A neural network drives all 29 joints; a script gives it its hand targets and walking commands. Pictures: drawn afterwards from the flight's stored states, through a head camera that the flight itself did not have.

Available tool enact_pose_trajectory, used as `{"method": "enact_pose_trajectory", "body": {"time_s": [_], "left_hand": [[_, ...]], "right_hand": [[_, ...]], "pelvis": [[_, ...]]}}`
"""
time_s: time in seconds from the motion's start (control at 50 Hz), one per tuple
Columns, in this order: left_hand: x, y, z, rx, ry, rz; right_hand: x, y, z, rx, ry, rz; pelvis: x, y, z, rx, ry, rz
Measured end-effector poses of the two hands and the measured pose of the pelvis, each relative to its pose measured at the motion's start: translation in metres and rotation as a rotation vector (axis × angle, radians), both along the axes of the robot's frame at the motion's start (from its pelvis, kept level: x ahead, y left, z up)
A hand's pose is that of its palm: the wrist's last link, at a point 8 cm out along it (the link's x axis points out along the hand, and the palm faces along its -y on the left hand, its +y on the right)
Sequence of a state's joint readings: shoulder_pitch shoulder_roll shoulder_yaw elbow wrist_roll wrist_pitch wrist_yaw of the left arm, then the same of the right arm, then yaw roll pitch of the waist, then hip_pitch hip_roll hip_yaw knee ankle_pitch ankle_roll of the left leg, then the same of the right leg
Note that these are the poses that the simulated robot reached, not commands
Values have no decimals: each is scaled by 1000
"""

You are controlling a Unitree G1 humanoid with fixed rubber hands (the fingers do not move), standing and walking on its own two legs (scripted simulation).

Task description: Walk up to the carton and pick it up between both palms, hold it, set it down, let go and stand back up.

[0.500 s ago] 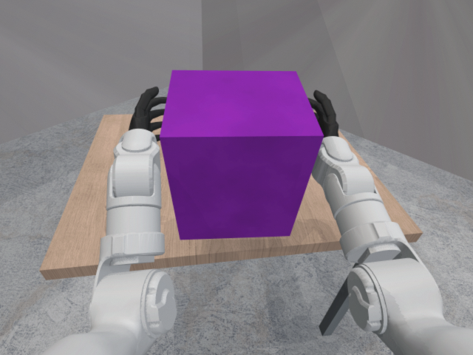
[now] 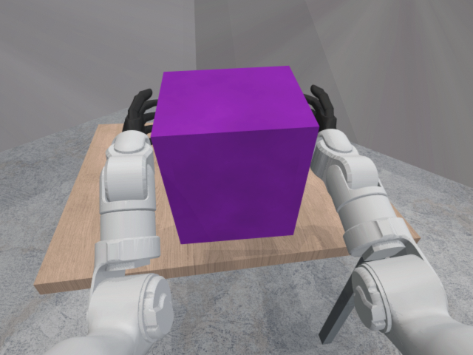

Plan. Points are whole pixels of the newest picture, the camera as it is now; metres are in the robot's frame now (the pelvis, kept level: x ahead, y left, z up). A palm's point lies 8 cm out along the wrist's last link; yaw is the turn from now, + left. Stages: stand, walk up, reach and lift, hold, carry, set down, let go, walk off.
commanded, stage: reach and lift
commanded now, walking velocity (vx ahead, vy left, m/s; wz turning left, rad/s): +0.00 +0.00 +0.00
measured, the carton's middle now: (232, 158) +0.38 +0.00 +0.20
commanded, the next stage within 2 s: hold in 0.54 s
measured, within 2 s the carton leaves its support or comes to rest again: neither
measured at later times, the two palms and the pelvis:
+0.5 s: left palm (133, 119) +0.37 +0.15 +0.28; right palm (329, 115) +0.37 -0.15 +0.28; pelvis +0.00 -0.01 +0.00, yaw +0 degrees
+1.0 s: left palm (129, 111) +0.36 +0.15 +0.29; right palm (332, 102) +0.36 -0.15 +0.31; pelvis +0.00 -0.01 +0.00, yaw +0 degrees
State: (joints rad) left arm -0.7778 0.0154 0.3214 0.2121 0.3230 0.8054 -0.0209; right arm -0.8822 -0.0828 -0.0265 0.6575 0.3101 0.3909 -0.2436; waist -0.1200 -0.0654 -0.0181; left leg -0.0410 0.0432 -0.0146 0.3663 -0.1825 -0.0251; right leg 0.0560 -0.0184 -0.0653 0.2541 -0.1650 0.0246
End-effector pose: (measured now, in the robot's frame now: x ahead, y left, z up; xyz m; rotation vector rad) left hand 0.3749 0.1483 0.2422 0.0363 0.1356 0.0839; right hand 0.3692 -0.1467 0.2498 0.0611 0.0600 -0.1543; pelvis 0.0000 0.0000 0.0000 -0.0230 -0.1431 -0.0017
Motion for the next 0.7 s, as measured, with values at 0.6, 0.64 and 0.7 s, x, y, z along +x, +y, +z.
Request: {"method": "enact_pose_trajectory", "body": {"time_s": [0.6, 0.64, 0.7], "left_hand": [[-11, 1, 37, -35, -14, 13], [-12, 2, 39, -37, -15, 12], [-13, 2, 41, -36, -6, 11]], "right_hand": [[-7, 1, 44, -14, 6, 20], [-9, 2, 47, -14, 6, 20], [-9, 3, 51, -13, 17, 19]], "pelvis": [[-3, -9, 0, 1, 26, -2], [-3, -9, 0, 1, 24, -2], [-4, -8, -1, 1, 23, -4]]}}
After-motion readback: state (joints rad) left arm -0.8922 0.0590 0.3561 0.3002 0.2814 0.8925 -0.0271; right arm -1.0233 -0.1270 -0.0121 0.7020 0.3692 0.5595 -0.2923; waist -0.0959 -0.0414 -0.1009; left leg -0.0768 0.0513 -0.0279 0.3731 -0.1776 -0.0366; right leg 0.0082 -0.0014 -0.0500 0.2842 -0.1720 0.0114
